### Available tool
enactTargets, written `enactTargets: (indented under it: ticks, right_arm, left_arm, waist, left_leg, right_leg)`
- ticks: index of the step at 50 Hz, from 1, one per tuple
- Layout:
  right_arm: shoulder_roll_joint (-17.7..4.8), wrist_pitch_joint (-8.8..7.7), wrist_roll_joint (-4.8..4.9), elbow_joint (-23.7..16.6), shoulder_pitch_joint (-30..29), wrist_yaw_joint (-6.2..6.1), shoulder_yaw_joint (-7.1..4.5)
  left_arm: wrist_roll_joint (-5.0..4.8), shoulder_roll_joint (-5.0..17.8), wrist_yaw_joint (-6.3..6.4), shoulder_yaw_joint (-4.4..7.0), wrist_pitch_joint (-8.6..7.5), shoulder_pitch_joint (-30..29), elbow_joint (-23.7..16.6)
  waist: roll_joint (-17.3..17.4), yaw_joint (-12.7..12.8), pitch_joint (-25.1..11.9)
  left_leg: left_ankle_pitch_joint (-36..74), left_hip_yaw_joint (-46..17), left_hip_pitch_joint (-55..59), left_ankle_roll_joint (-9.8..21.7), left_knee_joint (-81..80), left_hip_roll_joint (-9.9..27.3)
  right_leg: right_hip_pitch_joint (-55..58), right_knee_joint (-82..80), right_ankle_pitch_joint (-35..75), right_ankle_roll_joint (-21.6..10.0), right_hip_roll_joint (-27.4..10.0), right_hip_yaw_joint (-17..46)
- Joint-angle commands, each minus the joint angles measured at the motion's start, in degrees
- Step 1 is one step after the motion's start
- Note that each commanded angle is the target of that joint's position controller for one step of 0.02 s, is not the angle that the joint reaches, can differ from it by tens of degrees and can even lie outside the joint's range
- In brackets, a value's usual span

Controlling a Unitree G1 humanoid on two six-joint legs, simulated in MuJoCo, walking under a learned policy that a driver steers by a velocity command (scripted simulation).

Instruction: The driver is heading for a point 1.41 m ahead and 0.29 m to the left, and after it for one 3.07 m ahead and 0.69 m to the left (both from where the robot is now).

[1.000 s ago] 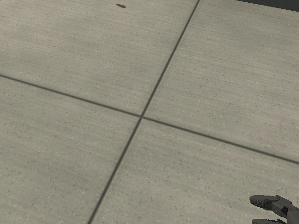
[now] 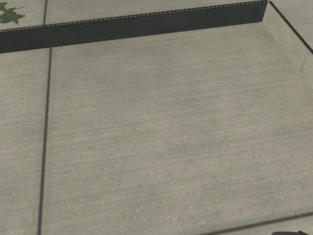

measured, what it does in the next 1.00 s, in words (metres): walks ahead, turning left: right foot, then left foot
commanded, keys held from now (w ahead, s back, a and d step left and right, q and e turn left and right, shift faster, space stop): no key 0.16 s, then w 0.20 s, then w+q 0.58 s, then w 0.06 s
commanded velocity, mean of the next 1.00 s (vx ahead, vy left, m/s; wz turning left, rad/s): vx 0.34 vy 0.00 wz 0.21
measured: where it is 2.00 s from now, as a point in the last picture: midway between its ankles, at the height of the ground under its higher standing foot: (121, 147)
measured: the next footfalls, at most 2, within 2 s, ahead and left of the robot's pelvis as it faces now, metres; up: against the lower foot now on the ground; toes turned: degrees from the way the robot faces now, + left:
right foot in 0.32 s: +0.09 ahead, -0.12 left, +0.00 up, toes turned -1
left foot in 0.72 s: +0.33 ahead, +0.17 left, +0.00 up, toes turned +11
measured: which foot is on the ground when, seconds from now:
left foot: down 0.00-0.32, up 0.34-0.70, down 0.72-1.00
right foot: down 0.00-0.02, up 0.04-0.30, down 0.32-0.74, up 0.76-1.00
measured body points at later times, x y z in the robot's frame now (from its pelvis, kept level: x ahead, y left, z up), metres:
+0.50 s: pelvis +0.11 +0.00 +0.02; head +0.12 -0.02 +0.47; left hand +0.09 +0.28 -0.10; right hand +0.28 -0.26 -0.09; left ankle +0.17 +0.14 -0.67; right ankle +0.05 -0.12 -0.73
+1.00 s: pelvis +0.33 +0.10 +0.02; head +0.36 +0.12 +0.47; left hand +0.44 +0.40 -0.07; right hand +0.46 -0.16 -0.10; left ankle +0.29 +0.16 -0.73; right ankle +0.53 -0.05 -0.66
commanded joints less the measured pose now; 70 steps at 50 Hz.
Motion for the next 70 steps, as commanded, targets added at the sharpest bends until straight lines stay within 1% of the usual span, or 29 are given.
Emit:
enactTargets:
  ticks: [1,2,3,5,7,14,16,17,18,20,23,31,33,35,36,37,38,39,42,46,51,58,60,61,62,63,65,67,70]
  right_arm:
    - [-10.8,-0.74,-2.03,-2.3,7.6,-0.78,-2.53]
    - [-5.7,0.3,-0.46,-0.9,9.9,-0.64,-1.46]
    - [-4.6,0.99,1.02,-0.8,8.6,-0.24,-0.78]
    - [-4.6,2.43,1.01,-1.4,2.5,-0.15,-0.36]
    - [-5.7,3.54,0.18,-1.9,-2.4,-0.43,-0.62]
    - [-8.5,5.23,2.74,-0.1,-0.4,-2.48,-2.06]
    - [-4.9,4.99,2.87,-1.1,-2.6,-2.45,-1.24]
    - [-2.2,4.05,3.12,-2.8,-5.2,-2.27,-0.72]
    - [-3.6,2.75,3.62,-3.5,-6.4,-1.98,-1.04]
    - [-6.1,1.64,3.74,-1.4,-2.2,-1.3,-2.24]
    - [-3.6,1.45,3.11,-0.5,-3.3,-0.36,-1.81]
    - [-3.3,3.34,3.17,-3.8,-8.7,1.42,-0.6]
    - [-4.7,3.38,3.08,-4.2,-7.2,1.65,-1.02]
    - [-7.7,3.49,2.87,-1.2,3.7,1.48,-3.13]
    - [-11.4,3.76,3.24,1.3,13.9,0.81,-5.12]
    - [-19.1,4.03,3.21,1.8,19.9,-0.03,-6.79]
    - [-16.3,3.57,3.22,1.2,20.3,-0.06,-5.42]
    - [-13.1,2.93,2.6,1.1,17.5,-0.05,-4.34]
    - [-8.0,2.32,1.78,-1.7,7.8,-0.14,-2.79]
    - [-8.8,1.86,2.17,-2.3,8.0,-1.39,-3.16]
    - [-9.2,1.97,2.82,-0.3,13.9,-2.42,-3.33]
    - [-10.2,2.98,2.65,2.2,18.4,-2.6,-3.69]
    - [-8.5,3.29,2.1,1.4,17.4,-2.4,-2.83]
    - [-5.4,3.01,0.88,0.1,20.1,-2.39,-1.57]
    - [-2.1,2.05,2.7,0.6,27.0,-2.08,-0.61]
    - [-8.0,1.59,3.61,0.8,22.1,-2.0,-1.61]
    - [-9.0,1.23,3.06,-1.8,11.9,-1.88,-1.95]
    - [-7.3,1.41,2.22,-1.9,11.9,-1.65,-2.16]
    - [-4.7,2.19,2.11,-1.8,12.4,-1.64,-1.61]
  left_arm:
    - [0.71,2.0,0.14,-0.04,-0.89,8.9,-2.0]
    - [0.35,4.0,-0.06,-0.04,-0.29,10.1,-0.9]
    - [-0.44,7.6,-0.16,0.89,0.73,7.1,-1.3]
    - [-0.51,7.2,0.47,1.22,3.36,1.3,-1.8]
    - [-0.15,5.2,0.96,0.95,4.88,1.0,-1.3]
    - [1.07,3.3,0.39,0.74,2.24,5.0,3.2]
    - [1.48,4.7,0.62,0.88,1.1,7.8,4.2]
    - [1.0,9.0,0.88,2.04,0.76,10.8,5.3]
    - [0.54,12.7,0.87,3.09,-0.01,8.3,4.6]
    - [0.9,7.8,1.22,1.9,-2.43,4.6,3.5]
    - [-0.08,5.2,0.9,1.4,-3.42,6.9,4.8]
    - [-0.66,9.4,0.07,3.01,-2.91,7.7,6.7]
    - [-1.06,10.1,-0.06,3.35,-2.57,6.5,6.9]
    - [-1.11,10.1,0.22,3.24,-2.17,5.0,6.5]
    - [-0.3,9.1,0.58,2.73,-2.23,4.7,5.4]
    - [1.26,3.4,0.31,0.55,-3.37,5.4,1.1]
    - [0.11,3.9,-0.13,0.36,-5.61,3.4,1.2]
    - [-1.99,7.5,-0.71,1.33,-6.75,-0.9,-0.1]
    - [0.29,7.5,0.17,1.93,-6.85,-2.3,0.0]
    - [1.08,5.3,0.13,1.67,-4.85,-4.6,-1.9]
    - [0.47,2.0,-1.4,-0.15,-5.47,-15.8,-4.9]
    - [-0.16,6.2,-2.68,0.61,-6.17,-17.7,-6.9]
    - [0.41,9.6,-2.21,2.25,-6.45,-5.1,-4.0]
    - [1.01,13.7,-2.06,3.16,-6.38,4.4,-2.9]
    - [0.31,14.7,-2.77,3.68,-5.74,8.4,-0.1]
    - [-0.9,9.1,-2.85,2.18,-5.59,7.2,-0.6]
    - [-0.07,6.6,-2.51,0.99,-4.85,-0.7,-1.9]
    - [0.85,5.1,-2.54,0.36,-4.84,-3.4,-1.9]
    - [0.08,5.9,-2.49,0.53,-5.26,-2.8,-0.7]
  waist:
    - [7.3,-1.3,-17.5]
    - [12.3,-3.0,-22.2]
    - [7.2,-3.5,-18.4]
    - [2.6,-2.6,-9.0]
    - [6.0,-0.8,-4.7]
    - [6.9,0.4,-5.6]
    - [0.8,1.9,-2.2]
    - [-10.0,2.3,0.2]
    - [-17.3,2.4,5.2]
    - [-12.7,-0.4,5.5]
    - [-8.3,1.0,2.6]
    - [-9.9,2.7,4.6]
    - [-9.9,0.8,4.6]
    - [-7.6,-5.4,-1.9]
    - [-4.0,-10.0,-7.9]
    - [13.0,-9.8,-14.0]
    - [11.2,-10.0,-19.4]
    - [8.3,-10.0,-12.0]
    - [1.0,-3.7,-3.4]
    - [1.7,-1.8,-1.2]
    - [2.4,-6.4,0.4]
    - [3.7,-5.8,1.0]
    - [2.4,0.6,-8.4]
    - [-5.6,2.6,-18.2]
    - [-22.1,0.2,-22.8]
    - [-13.6,2.3,-16.5]
    - [-4.1,0.9,-4.2]
    - [-5.4,-2.1,-1.8]
    - [-6.6,-3.2,-1.4]
  left_leg:
    - [44.5,-16.4,34.6,13.7,2.8,17.6]
    - [38.6,-25.1,36.7,18.8,0.1,22.5]
    - [21.2,-26.0,32.2,17.4,-2.6,21.1]
    - [-4.2,-21.8,20.4,13.1,-8.1,17.2]
    - [-16.8,-16.1,9.7,9.7,-12.4,12.5]
    - [-40.5,-11.4,2.8,7.0,-15.5,9.8]
    - [-38.9,-7.3,-2.0,3.4,-6.8,5.9]
    - [-32.6,2.0,-8.1,-0.2,6.7,-1.3]
    - [-27.9,2.3,-13.6,0.4,17.1,-2.7]
    - [-24.3,-2.7,-20.8,2.1,25.2,0.8]
    - [-16.8,-3.1,-21.3,1.7,22.8,1.8]
    - [-12.2,3.7,-6.4,1.0,9.8,2.0]
    - [-14.4,5.4,-2.6,3.3,8.3,0.9]
    - [-12.8,8.4,14.0,6.1,5.3,-3.5]
    - [-13.2,2.7,29.3,8.5,5.3,-1.8]
    - [-25.1,-29.2,46.7,18.5,-2.5,13.8]
    - [-31.7,-46.5,49.0,21.1,-12.6,19.2]
    - [-28.9,-38.7,44.4,18.6,-12.7,18.1]
    - [-15.2,-21.9,23.1,14.4,-13.7,10.9]
    - [-5.8,-16.0,14.2,15.3,-16.5,8.1]
    - [-6.4,-11.1,11.7,11.9,-16.1,5.7]
    - [2.8,-16.7,25.9,9.9,-7.5,11.7]
    - [15.5,-12.7,23.0,7.4,8.6,6.6]
    - [-0.2,-9.1,10.4,4.9,26.7,0.8]
    - [-35.3,-6.7,-8.5,1.6,43.0,-6.4]
    - [-35.1,-10.3,-15.3,2.0,47.9,-2.9]
    - [-25.0,-5.9,-15.7,1.9,44.9,2.3]
    - [-20.7,-5.1,-11.0,1.2,39.2,5.3]
    - [-18.5,-3.3,-9.8,-0.2,33.4,6.3]
  right_leg:
    - [-13.8,23.7,9.6,2.1,-3.3,3.3]
    - [-18.1,31.9,-16.3,4.9,-2.7,3.0]
    - [-20.7,34.9,-17.5,5.7,-4.7,4.3]
    - [-22.8,33.7,-12.7,7.0,-7.5,1.6]
    - [-16.4,23.7,-8.1,7.2,-8.7,-0.7]
    - [-1.8,5.0,4.5,1.7,-5.5,-9.1]
    - [-0.5,-5.8,-3.8,-2.9,-11.5,-0.6]
    - [-1.1,-15.1,-18.7,-7.8,-19.1,12.9]
    - [-2.9,-23.2,-23.2,-11.8,-26.5,26.4]
    - [3.5,-21.2,-10.9,-9.5,-25.5,21.3]
    - [10.6,-19.7,6.3,-5.5,-22.3,9.0]
    - [3.5,-19.2,13.6,-4.1,-22.2,-5.2]
    - [4.0,-15.9,21.5,-3.4,-23.2,-7.0]
    - [1.1,-0.7,43.4,-0.6,-20.4,-13.0]
    - [-7.8,14.1,42.7,2.0,-17.9,-15.4]
    - [-31.4,38.6,13.3,7.1,-8.5,-15.7]
    - [-38.4,47.6,-7.9,6.1,-5.5,-2.5]
    - [-44.1,50.0,-4.1,4.5,-8.7,-1.0]
    - [-35.1,38.6,6.7,3.1,-14.1,-1.2]
    - [-31.4,28.0,13.2,5.9,-12.8,-2.7]
    - [-24.4,6.0,31.6,6.4,-8.9,-4.4]
    - [-23.1,-1.1,21.4,1.5,-7.7,-3.9]
    - [-3.4,-1.4,22.3,-2.8,-8.5,-3.9]
    - [15.7,1.0,22.9,-8.2,-19.5,10.0]
    - [29.0,-7.6,7.3,-15.5,-28.9,35.1]
    - [25.6,-11.0,-3.3,-13.0,-27.5,36.0]
    - [10.1,-13.5,6.3,-9.8,-23.2,21.4]
    - [2.0,-16.3,14.9,-9.3,-19.8,14.8]
    - [-1.6,-19.3,21.4,-10.3,-18.4,9.0]
Keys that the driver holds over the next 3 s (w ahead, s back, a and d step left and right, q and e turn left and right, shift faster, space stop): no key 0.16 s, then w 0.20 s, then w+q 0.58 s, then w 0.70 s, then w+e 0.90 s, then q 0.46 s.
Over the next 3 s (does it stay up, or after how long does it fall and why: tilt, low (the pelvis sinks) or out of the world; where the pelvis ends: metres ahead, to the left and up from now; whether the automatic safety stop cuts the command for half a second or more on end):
stays up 1.33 0.34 0.01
